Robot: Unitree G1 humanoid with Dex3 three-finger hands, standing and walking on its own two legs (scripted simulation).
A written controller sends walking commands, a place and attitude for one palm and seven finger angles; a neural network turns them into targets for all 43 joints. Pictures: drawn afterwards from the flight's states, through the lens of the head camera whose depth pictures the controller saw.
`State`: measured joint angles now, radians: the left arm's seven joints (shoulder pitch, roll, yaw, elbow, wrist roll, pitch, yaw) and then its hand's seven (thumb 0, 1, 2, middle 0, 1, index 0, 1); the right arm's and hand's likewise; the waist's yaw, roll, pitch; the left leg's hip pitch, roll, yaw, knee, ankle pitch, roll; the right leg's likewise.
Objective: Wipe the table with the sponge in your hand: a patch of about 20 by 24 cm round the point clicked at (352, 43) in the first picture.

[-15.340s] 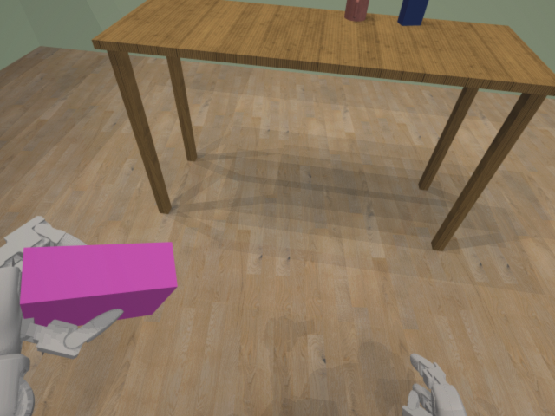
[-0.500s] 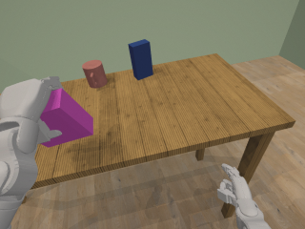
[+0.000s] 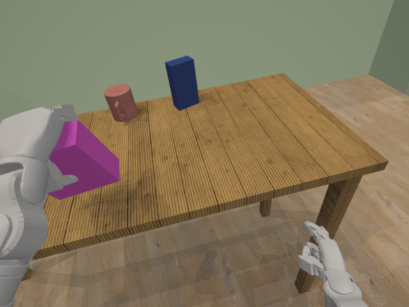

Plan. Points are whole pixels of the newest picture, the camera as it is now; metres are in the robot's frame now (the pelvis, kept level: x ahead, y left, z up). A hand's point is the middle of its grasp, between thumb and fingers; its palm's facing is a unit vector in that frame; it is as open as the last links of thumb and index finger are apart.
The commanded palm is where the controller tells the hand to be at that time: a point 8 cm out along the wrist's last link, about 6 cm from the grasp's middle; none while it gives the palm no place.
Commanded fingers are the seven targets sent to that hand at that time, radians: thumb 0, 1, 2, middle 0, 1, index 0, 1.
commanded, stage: move the sponge above the wiping area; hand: left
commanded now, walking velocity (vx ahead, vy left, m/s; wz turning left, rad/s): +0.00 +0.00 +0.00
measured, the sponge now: (76, 169) +0.26 +0.29 +0.18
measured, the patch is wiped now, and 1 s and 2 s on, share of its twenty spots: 0.00 0.00 0.00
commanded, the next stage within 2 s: none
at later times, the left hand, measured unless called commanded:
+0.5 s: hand (60, 156) +0.26 +0.30 +0.22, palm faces +0.26 -0.07 -0.96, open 9.6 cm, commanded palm +0.21 +0.29 +0.29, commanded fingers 0.00 0.10 1.30 -1.20 -1.60 -1.20 -1.60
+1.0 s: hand (61, 162) +0.27 +0.31 +0.20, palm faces +0.14 -0.03 -0.99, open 9.6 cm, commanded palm +0.23 +0.30 +0.27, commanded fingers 0.00 0.10 1.30 -1.20 -1.60 -1.20 -1.60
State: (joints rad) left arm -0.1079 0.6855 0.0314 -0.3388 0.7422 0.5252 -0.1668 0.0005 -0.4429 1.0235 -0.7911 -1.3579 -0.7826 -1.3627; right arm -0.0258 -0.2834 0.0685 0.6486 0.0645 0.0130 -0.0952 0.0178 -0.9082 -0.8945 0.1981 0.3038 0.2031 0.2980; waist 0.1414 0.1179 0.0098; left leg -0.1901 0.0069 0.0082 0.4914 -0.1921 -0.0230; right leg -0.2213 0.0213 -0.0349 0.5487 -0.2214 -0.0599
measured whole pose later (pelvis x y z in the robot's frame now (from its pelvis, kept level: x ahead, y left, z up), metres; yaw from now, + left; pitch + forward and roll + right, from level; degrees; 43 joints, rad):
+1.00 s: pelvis +0.02 +0.01 +0.01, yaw +1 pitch -5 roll +1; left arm -0.10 0.66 -0.01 -0.22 0.82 0.50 -0.19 0.00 -0.44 1.03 -0.79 -1.36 -0.78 -1.37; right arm -0.01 -0.27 0.07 0.66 0.06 0.00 -0.09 0.02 -0.91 -0.89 0.20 0.30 0.21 0.30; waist 0.14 0.11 0.01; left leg -0.18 0.00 0.00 0.45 -0.19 -0.01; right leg -0.20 0.01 -0.04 0.49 -0.21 -0.05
